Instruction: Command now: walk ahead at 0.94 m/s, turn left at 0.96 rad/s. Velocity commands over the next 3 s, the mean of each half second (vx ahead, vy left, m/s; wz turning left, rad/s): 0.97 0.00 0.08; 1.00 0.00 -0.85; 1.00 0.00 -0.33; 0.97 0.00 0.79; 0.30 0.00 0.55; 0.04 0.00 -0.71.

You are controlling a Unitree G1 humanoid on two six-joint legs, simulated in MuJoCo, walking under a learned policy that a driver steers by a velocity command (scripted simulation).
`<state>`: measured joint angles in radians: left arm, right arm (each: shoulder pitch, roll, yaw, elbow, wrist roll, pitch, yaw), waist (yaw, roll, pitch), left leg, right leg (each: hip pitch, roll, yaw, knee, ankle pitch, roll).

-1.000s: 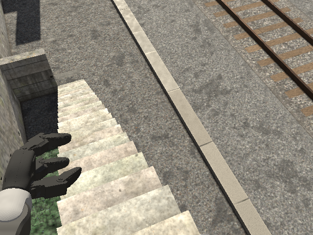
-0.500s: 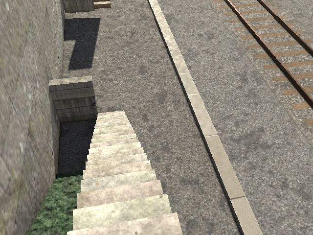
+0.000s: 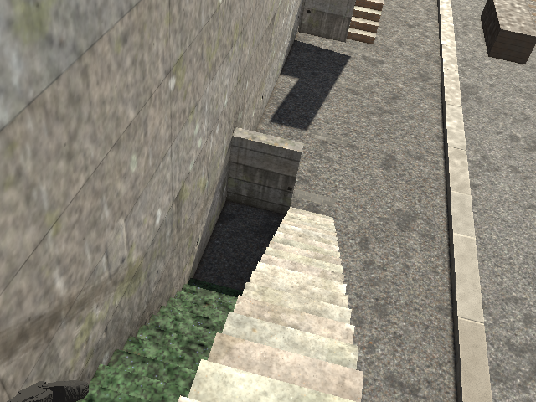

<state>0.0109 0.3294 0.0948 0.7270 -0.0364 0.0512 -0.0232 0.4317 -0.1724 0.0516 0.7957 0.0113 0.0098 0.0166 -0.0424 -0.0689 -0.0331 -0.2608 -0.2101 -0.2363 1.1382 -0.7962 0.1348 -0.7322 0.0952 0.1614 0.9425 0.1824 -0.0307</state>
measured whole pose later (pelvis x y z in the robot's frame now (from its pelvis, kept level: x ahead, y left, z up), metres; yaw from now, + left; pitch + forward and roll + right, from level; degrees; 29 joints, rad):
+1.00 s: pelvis +0.39 -0.05 -0.33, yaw -26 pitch -1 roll +1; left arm 0.06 0.37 0.04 0.59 -0.04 0.08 -0.02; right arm 0.26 -0.30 -0.04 0.76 0.07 -0.03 0.12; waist -0.02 -0.07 0.04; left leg -0.32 0.02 -0.03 0.81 -0.47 -0.04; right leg -0.78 0.01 0.04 1.44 -0.27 -0.02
